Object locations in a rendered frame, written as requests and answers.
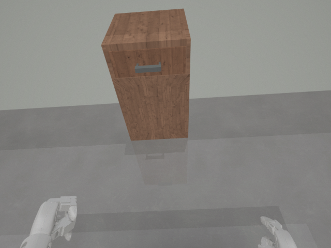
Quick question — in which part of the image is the robot left forearm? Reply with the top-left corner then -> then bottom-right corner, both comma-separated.
20,234 -> 53,248

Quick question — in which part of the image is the robot right hand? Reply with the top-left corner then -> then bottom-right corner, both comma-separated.
258,216 -> 297,248

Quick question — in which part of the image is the robot left hand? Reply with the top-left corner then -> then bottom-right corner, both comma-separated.
29,196 -> 77,241

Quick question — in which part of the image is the handle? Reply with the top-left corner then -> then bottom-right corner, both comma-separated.
135,62 -> 161,73

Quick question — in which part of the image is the cabinet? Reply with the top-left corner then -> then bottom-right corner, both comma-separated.
101,9 -> 191,141

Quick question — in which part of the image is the drawer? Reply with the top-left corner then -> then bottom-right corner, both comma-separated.
108,46 -> 186,78

